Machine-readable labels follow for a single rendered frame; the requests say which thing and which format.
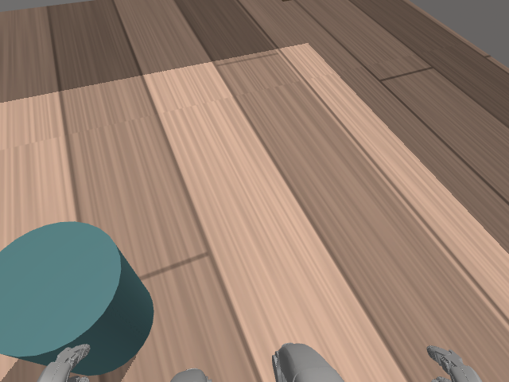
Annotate right robot hand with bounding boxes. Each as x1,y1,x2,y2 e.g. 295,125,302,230
427,345,483,382

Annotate left robot hand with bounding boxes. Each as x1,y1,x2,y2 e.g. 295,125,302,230
37,344,91,382

